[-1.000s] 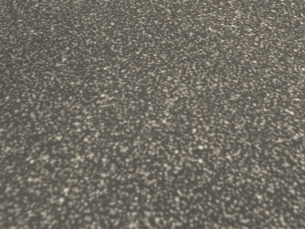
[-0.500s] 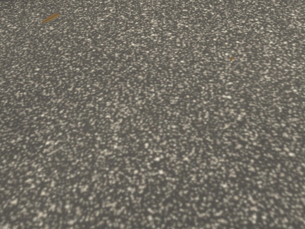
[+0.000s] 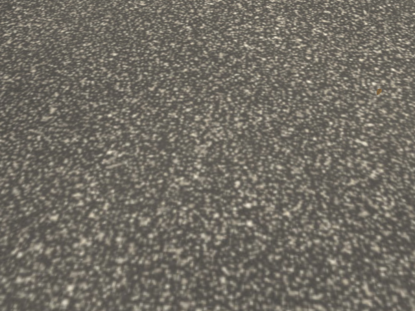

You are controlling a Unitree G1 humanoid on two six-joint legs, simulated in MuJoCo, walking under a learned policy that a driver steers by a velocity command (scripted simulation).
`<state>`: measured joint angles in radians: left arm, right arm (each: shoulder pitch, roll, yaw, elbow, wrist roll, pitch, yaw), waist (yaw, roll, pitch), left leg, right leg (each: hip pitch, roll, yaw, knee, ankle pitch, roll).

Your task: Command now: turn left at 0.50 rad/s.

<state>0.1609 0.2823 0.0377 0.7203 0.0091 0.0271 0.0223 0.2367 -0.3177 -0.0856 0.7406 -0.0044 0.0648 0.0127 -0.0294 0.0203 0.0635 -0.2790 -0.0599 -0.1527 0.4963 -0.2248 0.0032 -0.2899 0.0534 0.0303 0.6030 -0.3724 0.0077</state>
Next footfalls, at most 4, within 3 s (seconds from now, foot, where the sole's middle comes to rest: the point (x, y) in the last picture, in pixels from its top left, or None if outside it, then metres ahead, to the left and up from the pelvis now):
0.02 right None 0.04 -0.10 -0.77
0.46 left None -0.03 0.10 -0.77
0.88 right None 0.05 -0.08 -0.77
2.60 right None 0.41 0.13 -0.77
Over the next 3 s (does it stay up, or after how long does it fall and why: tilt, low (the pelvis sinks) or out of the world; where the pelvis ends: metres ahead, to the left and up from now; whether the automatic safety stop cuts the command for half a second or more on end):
stays up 0.43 0.20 0.00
